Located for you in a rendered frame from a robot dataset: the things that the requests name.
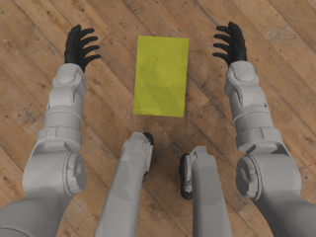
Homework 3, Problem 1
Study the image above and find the robot left upper arm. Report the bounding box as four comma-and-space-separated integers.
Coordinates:
0, 150, 88, 237

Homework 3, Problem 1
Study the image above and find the left robot hand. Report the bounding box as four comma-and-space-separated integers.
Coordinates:
64, 25, 101, 73

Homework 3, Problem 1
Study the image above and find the robot right forearm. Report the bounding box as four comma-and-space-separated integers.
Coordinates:
223, 60, 302, 191

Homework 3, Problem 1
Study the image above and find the robot right upper arm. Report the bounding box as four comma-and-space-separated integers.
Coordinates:
235, 153, 316, 237

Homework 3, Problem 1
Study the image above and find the carton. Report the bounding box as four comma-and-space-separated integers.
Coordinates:
133, 36, 190, 118

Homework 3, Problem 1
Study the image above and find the robot left forearm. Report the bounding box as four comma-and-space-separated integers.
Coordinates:
23, 63, 88, 192

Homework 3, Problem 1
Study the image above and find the right robot hand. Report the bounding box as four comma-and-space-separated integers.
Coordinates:
212, 21, 248, 67

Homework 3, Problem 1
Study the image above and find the robot right foot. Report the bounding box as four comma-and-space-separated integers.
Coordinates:
179, 153, 193, 200

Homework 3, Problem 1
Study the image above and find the robot right shin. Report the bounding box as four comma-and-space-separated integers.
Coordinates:
184, 146, 216, 192

